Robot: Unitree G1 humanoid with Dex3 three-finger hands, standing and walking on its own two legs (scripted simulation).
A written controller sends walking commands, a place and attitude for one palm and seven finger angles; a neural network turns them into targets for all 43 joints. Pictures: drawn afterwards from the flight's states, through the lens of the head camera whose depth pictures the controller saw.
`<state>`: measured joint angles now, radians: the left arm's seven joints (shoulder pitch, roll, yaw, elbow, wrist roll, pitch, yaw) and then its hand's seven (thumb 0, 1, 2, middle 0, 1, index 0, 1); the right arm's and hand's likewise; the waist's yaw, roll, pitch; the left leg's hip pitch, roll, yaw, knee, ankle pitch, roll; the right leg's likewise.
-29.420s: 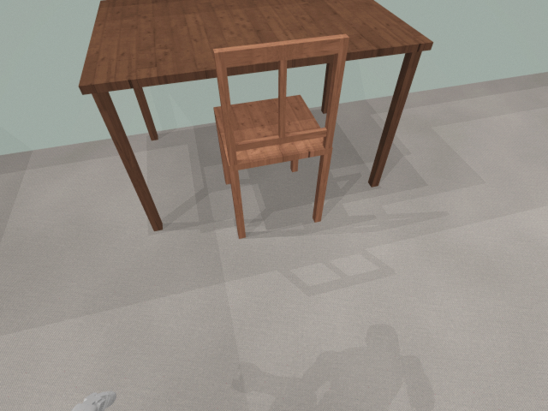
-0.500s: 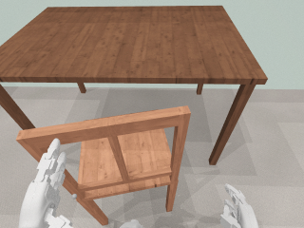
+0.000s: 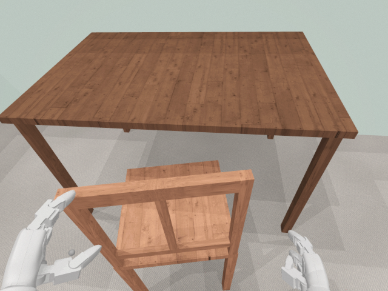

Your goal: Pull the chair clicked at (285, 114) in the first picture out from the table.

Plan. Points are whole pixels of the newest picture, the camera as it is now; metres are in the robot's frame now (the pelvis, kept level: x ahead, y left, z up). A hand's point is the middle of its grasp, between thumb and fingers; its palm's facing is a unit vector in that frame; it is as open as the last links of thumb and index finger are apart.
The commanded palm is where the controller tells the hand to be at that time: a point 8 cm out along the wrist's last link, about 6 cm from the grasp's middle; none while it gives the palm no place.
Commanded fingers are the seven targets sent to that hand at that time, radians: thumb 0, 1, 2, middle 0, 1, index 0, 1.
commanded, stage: draw the hand back to the body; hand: left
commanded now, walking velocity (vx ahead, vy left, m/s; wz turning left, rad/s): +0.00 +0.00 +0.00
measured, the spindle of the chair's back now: (167, 225) +0.29 +0.12 -0.09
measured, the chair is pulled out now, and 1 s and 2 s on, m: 0.19 0.19 0.19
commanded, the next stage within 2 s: step back with the hand held close in 0.58 s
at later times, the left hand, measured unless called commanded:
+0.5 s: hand (56, 203) +0.20 +0.24 +0.16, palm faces +0.39 -0.82 -0.41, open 7.5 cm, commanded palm +0.15 +0.29 +0.19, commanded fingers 0.00 0.90 0.90 -0.20 -0.30 -0.20 -0.30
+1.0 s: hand (43, 221) +0.17 +0.25 +0.16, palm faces +0.34 -0.81 -0.48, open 7.4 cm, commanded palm +0.12 +0.30 +0.19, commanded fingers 0.00 0.90 0.90 -0.20 -0.30 -0.20 -0.30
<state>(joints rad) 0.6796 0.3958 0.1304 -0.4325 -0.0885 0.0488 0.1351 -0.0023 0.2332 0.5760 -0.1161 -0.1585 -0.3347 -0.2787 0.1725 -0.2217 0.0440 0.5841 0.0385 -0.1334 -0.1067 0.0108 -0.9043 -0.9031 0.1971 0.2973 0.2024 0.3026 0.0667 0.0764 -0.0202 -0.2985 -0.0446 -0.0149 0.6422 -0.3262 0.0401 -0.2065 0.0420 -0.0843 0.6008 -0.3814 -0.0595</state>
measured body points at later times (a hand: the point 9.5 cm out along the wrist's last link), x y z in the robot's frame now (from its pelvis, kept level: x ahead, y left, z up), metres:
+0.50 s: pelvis +0.01 -0.01 +0.01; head -0.01 -0.03 +0.46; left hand +0.17 +0.28 +0.19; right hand +0.20 -0.24 -0.07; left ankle +0.01 +0.09 -0.72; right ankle -0.03 -0.08 -0.73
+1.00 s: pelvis -0.02 +0.00 +0.01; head -0.01 -0.03 +0.46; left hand +0.15 +0.29 +0.18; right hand +0.17 -0.23 -0.08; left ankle +0.01 +0.09 -0.72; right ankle -0.03 -0.08 -0.73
